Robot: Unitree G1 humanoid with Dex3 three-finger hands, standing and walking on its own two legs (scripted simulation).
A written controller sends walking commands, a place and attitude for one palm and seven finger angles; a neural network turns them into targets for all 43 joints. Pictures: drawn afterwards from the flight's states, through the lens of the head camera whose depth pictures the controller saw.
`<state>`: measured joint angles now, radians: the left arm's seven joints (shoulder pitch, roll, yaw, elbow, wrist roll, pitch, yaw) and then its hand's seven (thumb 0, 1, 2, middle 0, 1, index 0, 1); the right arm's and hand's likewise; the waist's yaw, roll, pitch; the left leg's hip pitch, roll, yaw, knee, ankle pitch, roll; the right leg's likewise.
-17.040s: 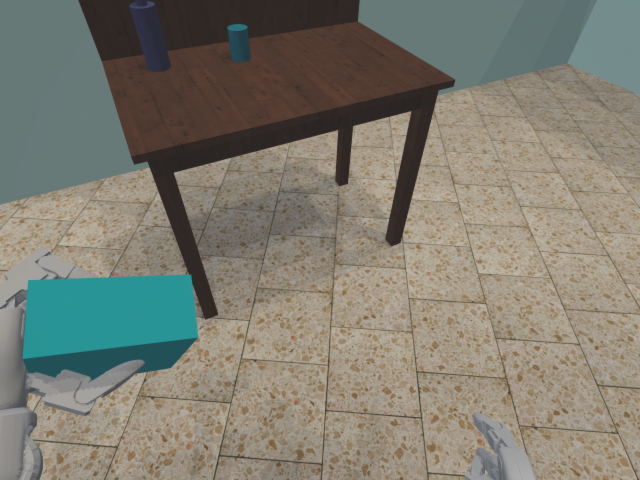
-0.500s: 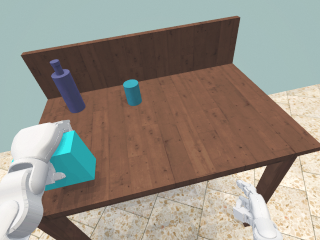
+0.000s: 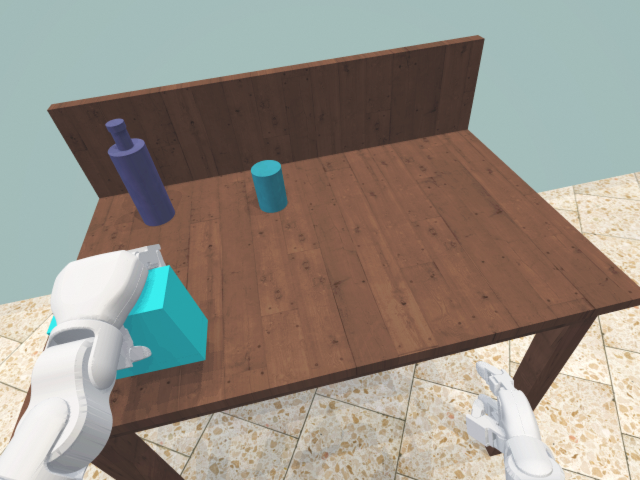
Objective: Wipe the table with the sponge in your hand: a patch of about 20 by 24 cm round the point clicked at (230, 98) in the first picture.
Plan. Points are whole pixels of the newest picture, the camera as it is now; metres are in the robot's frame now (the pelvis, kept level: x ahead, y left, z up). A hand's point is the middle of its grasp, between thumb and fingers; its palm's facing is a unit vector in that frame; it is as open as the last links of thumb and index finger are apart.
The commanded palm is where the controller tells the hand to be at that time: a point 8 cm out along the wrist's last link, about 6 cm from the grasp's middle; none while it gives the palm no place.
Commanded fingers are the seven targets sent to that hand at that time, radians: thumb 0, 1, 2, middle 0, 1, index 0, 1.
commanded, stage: move the sponge above the wiping area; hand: left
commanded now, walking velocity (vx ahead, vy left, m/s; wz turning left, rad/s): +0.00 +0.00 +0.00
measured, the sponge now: (146, 334) +0.24 +0.27 +0.08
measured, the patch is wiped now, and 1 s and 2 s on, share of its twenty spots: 0.00 0.00 0.00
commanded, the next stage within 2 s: lower the sponge onto the table in 1.66 s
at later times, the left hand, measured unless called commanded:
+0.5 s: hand (139, 300) +0.26 +0.29 +0.11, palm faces +0.03 -0.05 -1.00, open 9.9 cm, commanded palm +0.23 +0.28 +0.18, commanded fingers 0.00 0.10 1.30 -1.20 -1.60 -1.20 -1.60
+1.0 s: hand (148, 303) +0.27 +0.28 +0.10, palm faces +0.00 -0.05 -1.00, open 9.9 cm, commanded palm +0.25 +0.28 +0.16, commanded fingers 0.00 0.10 1.30 -1.20 -1.60 -1.20 -1.60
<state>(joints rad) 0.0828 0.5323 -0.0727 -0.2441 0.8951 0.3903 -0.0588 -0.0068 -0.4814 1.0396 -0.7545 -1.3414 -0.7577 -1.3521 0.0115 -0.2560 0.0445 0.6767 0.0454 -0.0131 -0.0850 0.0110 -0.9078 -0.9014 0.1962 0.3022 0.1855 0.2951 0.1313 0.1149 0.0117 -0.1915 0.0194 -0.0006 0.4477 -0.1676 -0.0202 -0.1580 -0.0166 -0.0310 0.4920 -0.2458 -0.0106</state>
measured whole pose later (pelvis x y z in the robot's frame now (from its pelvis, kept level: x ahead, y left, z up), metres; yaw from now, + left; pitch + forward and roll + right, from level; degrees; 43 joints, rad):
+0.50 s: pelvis +0.01 +0.00 +0.00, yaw +0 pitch -4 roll +0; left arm 0.01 0.53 -0.05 -0.09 0.90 0.32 -0.06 -0.01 -0.48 1.04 -0.75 -1.34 -0.76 -1.35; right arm 0.04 -0.27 0.03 0.69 0.04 -0.03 -0.09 0.01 -0.91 -0.90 0.20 0.30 0.20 0.30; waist 0.11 0.11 0.02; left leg -0.20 0.03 -0.01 0.45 -0.18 -0.03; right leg -0.15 -0.01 -0.04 0.47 -0.25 -0.02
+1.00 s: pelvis +0.02 +0.00 +0.00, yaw +1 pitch -3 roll +0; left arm 0.01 0.50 -0.08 -0.04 0.93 0.33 -0.03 -0.01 -0.48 1.04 -0.75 -1.34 -0.76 -1.35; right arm 0.04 -0.25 0.03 0.69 0.05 -0.01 -0.09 0.01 -0.91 -0.90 0.20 0.30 0.21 0.30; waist 0.11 0.10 0.01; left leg -0.20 0.02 -0.02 0.45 -0.19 -0.02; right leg -0.15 -0.01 -0.04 0.46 -0.26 -0.01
